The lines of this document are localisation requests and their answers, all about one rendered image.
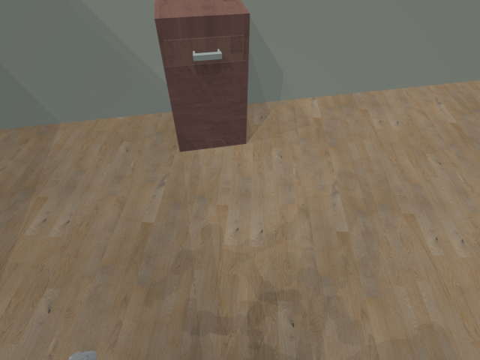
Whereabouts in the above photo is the drawer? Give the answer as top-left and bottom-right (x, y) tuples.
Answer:
(164, 34), (245, 66)

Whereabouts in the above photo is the cabinet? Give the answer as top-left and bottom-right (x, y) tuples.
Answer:
(154, 0), (250, 152)

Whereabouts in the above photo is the handle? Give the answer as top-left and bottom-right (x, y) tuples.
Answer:
(193, 49), (222, 62)

